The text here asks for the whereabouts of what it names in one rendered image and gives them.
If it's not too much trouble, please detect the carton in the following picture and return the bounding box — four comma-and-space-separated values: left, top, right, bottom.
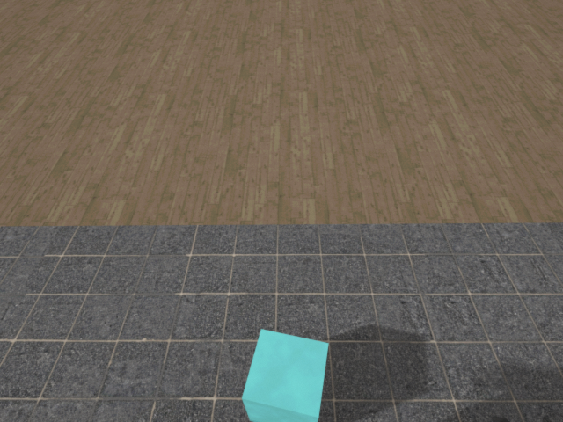
242, 329, 329, 422

